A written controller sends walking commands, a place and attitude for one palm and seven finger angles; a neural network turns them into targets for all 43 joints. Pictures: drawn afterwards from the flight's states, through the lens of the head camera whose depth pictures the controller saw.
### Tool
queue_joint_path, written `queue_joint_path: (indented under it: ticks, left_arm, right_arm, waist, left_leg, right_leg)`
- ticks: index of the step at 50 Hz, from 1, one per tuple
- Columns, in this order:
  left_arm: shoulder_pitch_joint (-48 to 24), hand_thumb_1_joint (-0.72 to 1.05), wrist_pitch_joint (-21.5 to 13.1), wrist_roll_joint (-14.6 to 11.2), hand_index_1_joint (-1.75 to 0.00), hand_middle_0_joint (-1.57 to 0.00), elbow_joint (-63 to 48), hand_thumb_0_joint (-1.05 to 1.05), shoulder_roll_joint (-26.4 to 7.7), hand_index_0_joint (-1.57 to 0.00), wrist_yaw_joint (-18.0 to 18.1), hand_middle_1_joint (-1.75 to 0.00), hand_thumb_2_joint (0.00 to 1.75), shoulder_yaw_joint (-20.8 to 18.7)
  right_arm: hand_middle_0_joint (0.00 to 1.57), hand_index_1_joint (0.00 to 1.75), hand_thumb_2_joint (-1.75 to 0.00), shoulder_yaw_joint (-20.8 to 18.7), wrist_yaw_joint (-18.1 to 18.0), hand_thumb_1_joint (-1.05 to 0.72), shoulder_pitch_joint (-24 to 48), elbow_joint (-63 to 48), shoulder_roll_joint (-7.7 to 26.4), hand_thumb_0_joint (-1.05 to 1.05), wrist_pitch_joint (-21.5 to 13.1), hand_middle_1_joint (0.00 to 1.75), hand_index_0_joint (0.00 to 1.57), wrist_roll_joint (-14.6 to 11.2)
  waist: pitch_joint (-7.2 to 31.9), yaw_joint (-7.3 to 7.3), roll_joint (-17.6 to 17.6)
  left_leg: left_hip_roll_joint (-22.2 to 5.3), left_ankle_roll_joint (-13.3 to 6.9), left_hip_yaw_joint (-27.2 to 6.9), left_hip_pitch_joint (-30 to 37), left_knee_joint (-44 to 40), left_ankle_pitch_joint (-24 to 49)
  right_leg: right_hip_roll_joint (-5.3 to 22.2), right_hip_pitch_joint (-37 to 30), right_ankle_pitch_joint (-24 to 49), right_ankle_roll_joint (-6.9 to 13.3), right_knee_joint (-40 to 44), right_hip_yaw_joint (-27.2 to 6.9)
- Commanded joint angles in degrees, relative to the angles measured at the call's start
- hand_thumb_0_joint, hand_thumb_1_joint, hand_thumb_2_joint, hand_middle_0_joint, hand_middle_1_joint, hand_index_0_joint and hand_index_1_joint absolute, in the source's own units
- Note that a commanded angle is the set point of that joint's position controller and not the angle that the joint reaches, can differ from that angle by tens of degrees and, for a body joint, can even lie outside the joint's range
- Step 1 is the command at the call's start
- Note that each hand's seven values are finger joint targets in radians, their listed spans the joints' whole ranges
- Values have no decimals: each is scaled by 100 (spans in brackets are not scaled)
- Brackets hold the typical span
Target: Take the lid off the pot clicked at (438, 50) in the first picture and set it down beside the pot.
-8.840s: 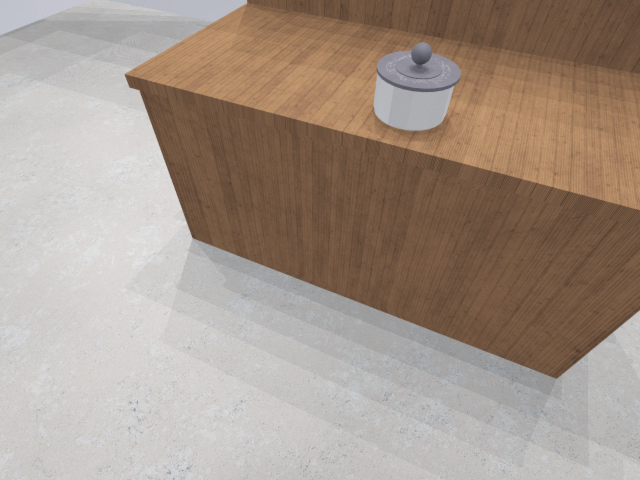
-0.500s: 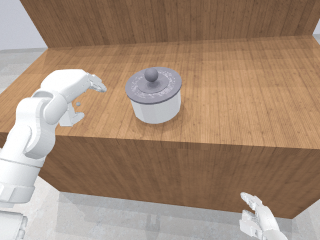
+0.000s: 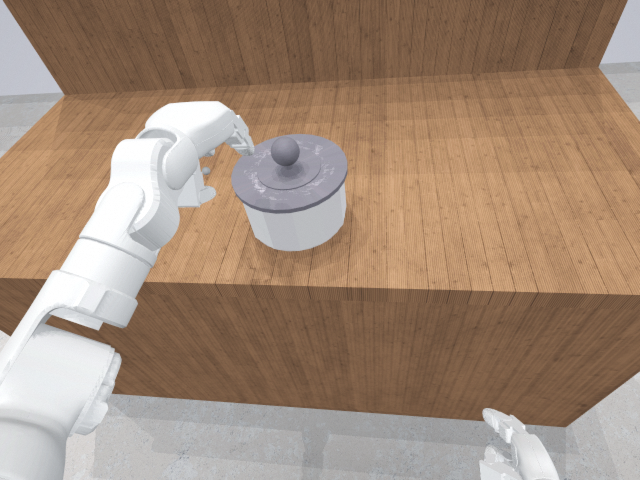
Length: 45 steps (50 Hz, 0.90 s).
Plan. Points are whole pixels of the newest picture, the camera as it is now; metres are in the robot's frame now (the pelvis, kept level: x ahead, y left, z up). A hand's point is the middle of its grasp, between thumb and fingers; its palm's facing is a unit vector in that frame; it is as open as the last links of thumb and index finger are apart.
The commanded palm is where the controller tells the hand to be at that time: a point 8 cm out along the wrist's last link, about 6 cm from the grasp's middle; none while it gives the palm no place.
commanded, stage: move the open hand above the knob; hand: left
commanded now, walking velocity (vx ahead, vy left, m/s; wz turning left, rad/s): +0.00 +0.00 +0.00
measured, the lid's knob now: (285, 151) +0.57 +0.07 +0.11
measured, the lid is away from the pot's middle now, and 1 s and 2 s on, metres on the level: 0.00 0.00 0.00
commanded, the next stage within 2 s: lower the open fingers around the knob in 1.40 s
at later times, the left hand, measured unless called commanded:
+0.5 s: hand (252, 131) +0.50 +0.10 +0.19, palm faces -0.25 +0.00 -0.97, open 10.0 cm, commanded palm +0.50 +0.10 +0.26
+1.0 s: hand (268, 112) +0.54 +0.08 +0.20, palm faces -0.26 -0.03 -0.96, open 10.0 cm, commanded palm +0.52 +0.09 +0.26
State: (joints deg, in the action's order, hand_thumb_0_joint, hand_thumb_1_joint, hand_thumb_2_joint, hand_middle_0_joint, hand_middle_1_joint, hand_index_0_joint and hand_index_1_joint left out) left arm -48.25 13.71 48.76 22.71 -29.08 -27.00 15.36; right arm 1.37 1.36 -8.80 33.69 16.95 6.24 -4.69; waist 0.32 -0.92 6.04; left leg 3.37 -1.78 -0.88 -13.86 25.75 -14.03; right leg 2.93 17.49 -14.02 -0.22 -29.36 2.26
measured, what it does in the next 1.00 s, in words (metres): stands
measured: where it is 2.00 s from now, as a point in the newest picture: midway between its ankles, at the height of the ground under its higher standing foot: outside the picture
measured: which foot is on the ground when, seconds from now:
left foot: down 0.00-1.00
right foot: down 0.00-1.00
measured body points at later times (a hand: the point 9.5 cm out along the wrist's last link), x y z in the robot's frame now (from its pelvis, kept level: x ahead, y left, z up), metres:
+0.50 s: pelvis +0.01 +0.01 +0.00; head +0.05 -0.04 +0.45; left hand +0.51 +0.09 +0.25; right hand +0.10 -0.25 -0.14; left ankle -0.01 +0.10 -0.74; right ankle +0.01 -0.12 -0.74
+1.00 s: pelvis +0.03 +0.01 +0.00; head +0.07 -0.03 +0.45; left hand +0.54 +0.08 +0.25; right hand +0.06 -0.25 -0.14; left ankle -0.01 +0.10 -0.74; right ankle +0.01 -0.12 -0.74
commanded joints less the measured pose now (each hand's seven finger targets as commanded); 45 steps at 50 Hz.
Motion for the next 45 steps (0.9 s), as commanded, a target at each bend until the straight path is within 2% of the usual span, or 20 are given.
queue_joint_path:
  ticks: [1, 3, 5, 7, 9, 13, 17, 18, 19, 23, 24, 25, 28, 30, 33, 35, 38, 40, 42, 45]
  left_arm:
    - [-3214, -33, 48, 212, -8, -85, -397, 0, -1249, -85, 338, -8, 152, -766]
    - [-3228, -33, 33, 143, -8, -85, -299, 0, -1246, -85, 399, -8, 152, -802]
    - [-3421, -33, 66, 271, -8, -85, 40, 0, -1295, -85, 410, -8, 152, -820]
    - [-3693, -33, 122, 268, -8, -85, 268, 0, -816, -85, 400, -8, 152, -407]
    - [-3863, -33, 98, 276, -8, -85, 332, 0, -1159, -85, 430, -8, 152, -703]
    - [-4301, -33, 34, 230, -8, -85, 423, 0, -822, -85, 443, -8, 152, -429]
    - [-4528, -33, 117, 343, -8, -85, 1430, 0, -666, -85, 489, -8, 152, -324]
    - [-4685, -33, 43, 230, -8, -85, 1190, 0, -604, -85, 527, -8, 152, -318]
    - [-4983, -33, -12, 323, -8, -85, 996, 0, -876, -85, 558, -8, 152, -501]
    - [-4983, -33, 62, 323, -8, -85, 1962, 0, -400, -85, 626, -8, 152, -199]
    - [-5406, -33, 23, 362, -8, -85, 1681, 0, -692, -85, 665, -8, 152, -399]
    - [-5490, -33, -24, 388, -8, -85, 1643, 0, -675, -85, 696, -8, 152, -407]
    - [-5402, -33, 65, 378, -8, -85, 2330, 0, -366, -85, 764, -8, 152, -200]
    - [-5771, -33, 73, 454, -8, -85, 2280, 0, -673, -85, 827, -8, 152, -438]
    - [-5916, -33, 156, 408, -8, -85, 2668, 0, -11, -85, 844, -8, 152, 66]
    - [-6089, -33, 172, 498, -8, -85, 2857, 0, -482, -85, 895, -8, 152, -311]
    - [-6072, -33, 161, 513, -8, -85, 2857, 0, -267, -85, 905, -8, 152, -159]
    - [-6115, -33, 76, 613, -8, -85, 2543, 0, -658, -85, 913, -8, 152, -486]
    - [-5777, -33, 150, 677, -8, -85, 2876, 0, -832, -85, 910, -8, 152, -617]
    - [-5574, -33, 205, 630, -8, -85, 2801, 0, -555, -85, 866, -8, 152, -418]
  right_arm:
    - [20, 30, -90, -188, -35, -90, 384, -739, 503, 0, -244, 30, 20, 26]
    - [20, 30, -90, -228, -35, -90, 350, -724, 580, 0, -238, 30, 20, 34]
    - [20, 30, -90, -199, -48, -90, 284, -679, 529, 0, -235, 30, 20, 34]
    - [20, 30, -90, -204, -48, -90, 242, -647, 502, 0, -226, 30, 20, 26]
    - [20, 30, -90, -225, -67, -90, 123, -599, 550, 0, -224, 30, 20, 57]
    - [20, 30, -90, -269, -105, -90, -21, -538, 558, 0, -265, 30, 20, 73]
    - [20, 30, -90, -233, -146, -90, -239, -334, 562, 0, -241, 30, 20, 70]
    - [20, 30, -90, -279, -145, -90, -309, -326, 599, 0, -246, 30, 20, 92]
    - [20, 30, -90, -260, -137, -90, -294, -357, 550, 0, -296, 30, 20, 112]
    - [20, 30, -90, -301, -168, -90, -574, -132, 599, 0, -268, 30, 20, 122]
    - [20, 30, -90, -283, -166, -90, -562, -144, 585, 0, -302, 30, 20, 131]
    - [20, 30, -90, -286, -181, -90, -554, -181, 557, 0, -356, 30, 20, 147]
    - [20, 30, -90, -310, -175, -90, -772, 14, 617, 0, -328, 30, 20, 158]
    - [20, 30, -90, -293, -187, -90, -784, 10, 592, 0, -383, 30, 20, 179]
    - [20, 30, -90, -320, -183, -90, -935, 132, 616, 0, -379, 30, 20, 159]
    - [20, 30, -90, -307, -211, -90, -960, 154, 621, 0, -435, 30, 20, 190]
    - [20, 30, -90, -320, -208, -90, -1107, 192, 632, 0, -427, 30, 20, 211]
    - [20, 30, -90, -316, -178, -90, -1026, 62, 565, 0, -500, 30, 20, 262]
    - [20, 30, -90, -300, -175, -90, -1030, 81, 577, 0, -445, 30, 20, 267]
    - [20, 30, -90, -310, -138, -90, -928, 3, 588, 0, -389, 30, 20, 227]
  waist:
    - [2135, -50, -845]
    - [2207, -71, -684]
    - [2240, -67, -923]
    - [2052, -169, -815]
    - [2307, -157, -901]
    - [2486, -275, -847]
    - [2198, -342, -1027]
    - [2318, -363, -885]
    - [2680, -311, -858]
    - [2301, -473, -1044]
    - [2550, -443, -961]
    - [2808, -415, -843]
    - [2498, -542, -905]
    - [2761, -513, -1003]
    - [2547, -704, -919]
    - [2836, -664, -995]
    - [2927, -684, -885]
    - [3362, -515, -777]
    - [3188, -456, -1000]
    - [2947, -464, -1138]
  left_leg:
    - [47, -145, -92, 510, -203, 1596]
    - [54, -153, -94, 546, -148, 1663]
    - [30, -145, -78, 443, -203, 1621]
    - [44, -146, -73, 462, -220, 1559]
    - [42, -167, -66, 507, -210, 1583]
    - [52, -201, -96, 690, -109, 1971]
    - [50, -175, -45, 443, -217, 1685]
    - [60, -193, -63, 541, -179, 1805]
    - [58, -191, -88, 657, -189, 1885]
    - [33, -190, -73, 525, -165, 1937]
    - [27, -176, -69, 602, -218, 1875]
    - [41, -193, -84, 686, -158, 2080]
    - [14, -179, -74, 575, -129, 2171]
    - [18, -185, -61, 529, -170, 2061]
    - [-4, -180, -70, 550, -109, 2212]
    - [-5, -191, -59, 539, -111, 2070]
    - [-38, -187, -63, 580, -75, 2500]
    - [-44, -200, -97, 759, -25, 2900]
    - [-53, -204, -18, 523, -75, 2911]
    - [-59, -231, 53, 394, -120, 2593]
  right_leg:
    - [-234, -955, 1713, 210, 159, 32]
    - [-214, -970, 1809, 229, 164, 10]
    - [-230, -1029, 1812, 208, 131, 15]
    - [-231, -781, 1723, 212, 167, 44]
    - [-237, -946, 1834, 200, 187, -6]
    - [-223, -920, 2190, 206, 185, -30]
    - [-264, -715, 1991, 190, 207, 10]
    - [-234, -744, 2100, 205, 240, -1]
    - [-252, -922, 2166, 192, 201, -49]
    - [-274, -580, 2152, 200, 261, 11]
    - [-281, -686, 2136, 183, 254, -29]
    - [-273, -788, 2289, 198, 178, -66]
    - [-290, -513, 2293, 203, 253, -26]
    - [-295, -702, 2345, 187, 215, -64]
    - [-310, -305, 2306, 188, 267, -32]
    - [-326, -462, 2296, 178, 230, -84]
    - [-304, -456, 2544, 187, 219, -76]
    - [-294, -728, 2788, 172, 144, -144]
    - [-294, -868, 2913, 157, 158, -130]
    - [-290, -813, 2783, 140, 234, -107]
